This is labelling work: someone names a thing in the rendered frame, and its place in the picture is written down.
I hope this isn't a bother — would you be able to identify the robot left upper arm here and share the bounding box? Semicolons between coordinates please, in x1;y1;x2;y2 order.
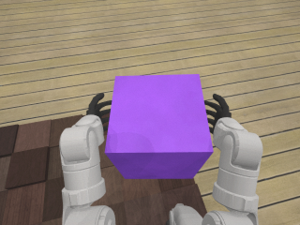
65;205;116;225

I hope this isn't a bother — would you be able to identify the left robot forearm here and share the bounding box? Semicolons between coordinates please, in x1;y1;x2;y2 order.
59;114;106;225

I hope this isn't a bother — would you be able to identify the right robot forearm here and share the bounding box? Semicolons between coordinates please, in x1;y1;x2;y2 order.
212;117;263;225

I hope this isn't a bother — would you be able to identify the robot right hand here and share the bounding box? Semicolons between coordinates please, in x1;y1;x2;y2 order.
204;94;232;135

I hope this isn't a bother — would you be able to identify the right robot thigh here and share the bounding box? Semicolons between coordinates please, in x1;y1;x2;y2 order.
169;205;203;225

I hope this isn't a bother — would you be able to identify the robot left hand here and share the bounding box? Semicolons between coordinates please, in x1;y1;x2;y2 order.
86;93;112;131

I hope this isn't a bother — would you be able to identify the robot right upper arm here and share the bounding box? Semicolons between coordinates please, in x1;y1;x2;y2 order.
202;210;254;225

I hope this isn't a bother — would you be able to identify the carton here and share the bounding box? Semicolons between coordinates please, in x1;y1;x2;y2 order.
104;74;214;179

